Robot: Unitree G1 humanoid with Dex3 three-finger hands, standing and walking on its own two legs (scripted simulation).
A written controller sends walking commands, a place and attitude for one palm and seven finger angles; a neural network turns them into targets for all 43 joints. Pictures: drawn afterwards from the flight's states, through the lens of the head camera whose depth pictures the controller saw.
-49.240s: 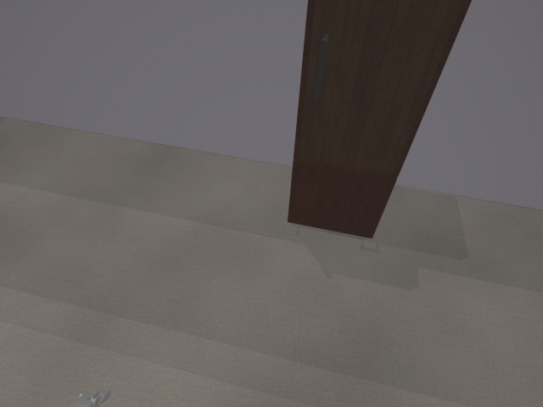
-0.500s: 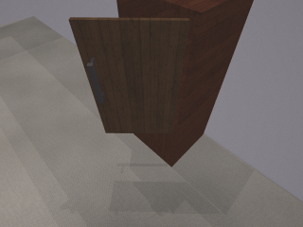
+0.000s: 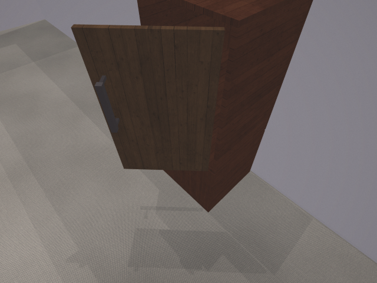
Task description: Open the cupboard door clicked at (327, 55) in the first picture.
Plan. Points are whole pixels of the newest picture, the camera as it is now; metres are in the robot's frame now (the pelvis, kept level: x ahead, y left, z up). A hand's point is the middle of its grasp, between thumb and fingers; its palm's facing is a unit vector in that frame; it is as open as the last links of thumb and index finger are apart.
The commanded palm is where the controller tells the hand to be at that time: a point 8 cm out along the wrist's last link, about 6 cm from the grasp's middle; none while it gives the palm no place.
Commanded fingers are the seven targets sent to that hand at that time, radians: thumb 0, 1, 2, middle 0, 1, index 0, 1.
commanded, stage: look again from close up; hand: left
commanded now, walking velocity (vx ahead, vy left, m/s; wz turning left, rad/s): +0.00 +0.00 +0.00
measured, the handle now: (109, 105) +0.57 +0.28 +0.03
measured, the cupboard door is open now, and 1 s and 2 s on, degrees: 44 44 44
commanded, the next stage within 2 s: shuffle to correct the standing spot in 1.40 s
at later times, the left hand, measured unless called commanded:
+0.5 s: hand out of the picture +0.00 +0.16 -0.17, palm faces +0.04 -0.98 -0.19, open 7.3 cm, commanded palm none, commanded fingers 0.00 0.90 0.90 -0.20 -0.30 -0.20 -0.30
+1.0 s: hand out of the picture -0.02 +0.15 -0.18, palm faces +0.05 -0.99 -0.16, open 7.3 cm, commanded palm none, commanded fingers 0.00 0.90 0.90 -0.20 -0.30 -0.20 -0.30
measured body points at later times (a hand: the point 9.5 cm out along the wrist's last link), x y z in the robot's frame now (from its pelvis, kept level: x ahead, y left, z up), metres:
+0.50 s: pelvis +0.00 -0.01 +0.00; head +0.01 -0.01 +0.45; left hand +0.00 +0.21 -0.16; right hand +0.00 -0.23 -0.16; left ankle -0.04 +0.12 -0.74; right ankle -0.01 -0.12 -0.74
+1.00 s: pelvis -0.01 -0.01 +0.00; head +0.00 +0.00 +0.45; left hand -0.02 +0.20 -0.16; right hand -0.02 -0.22 -0.16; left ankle -0.04 +0.12 -0.74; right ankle -0.01 -0.12 -0.74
